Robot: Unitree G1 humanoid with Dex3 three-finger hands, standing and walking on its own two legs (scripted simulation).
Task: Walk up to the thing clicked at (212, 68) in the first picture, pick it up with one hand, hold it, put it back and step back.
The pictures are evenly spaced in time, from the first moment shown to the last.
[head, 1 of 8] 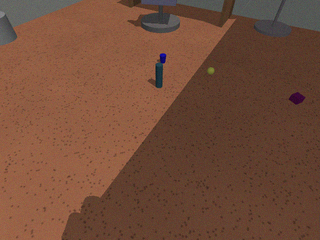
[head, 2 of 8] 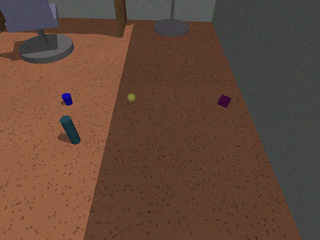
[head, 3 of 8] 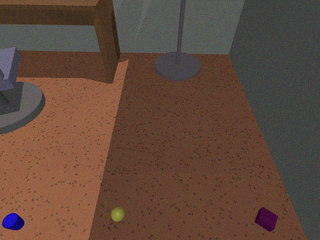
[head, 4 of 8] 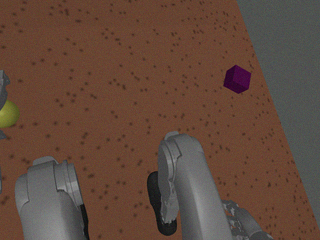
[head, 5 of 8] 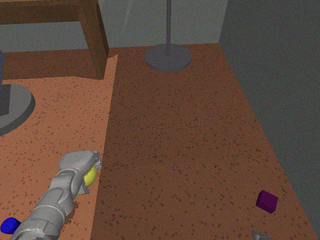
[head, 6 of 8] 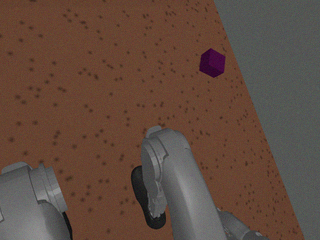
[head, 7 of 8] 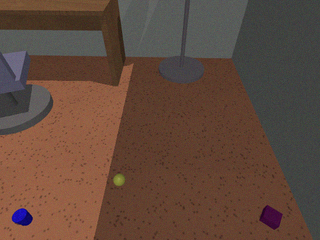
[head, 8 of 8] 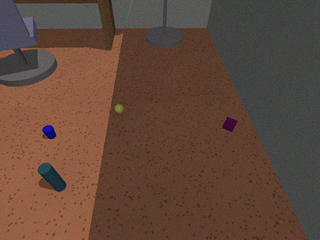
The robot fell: no
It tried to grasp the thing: yes
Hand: left
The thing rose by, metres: 0.69
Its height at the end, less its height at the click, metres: +0.00
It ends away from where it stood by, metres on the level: 0.20
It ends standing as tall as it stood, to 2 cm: yes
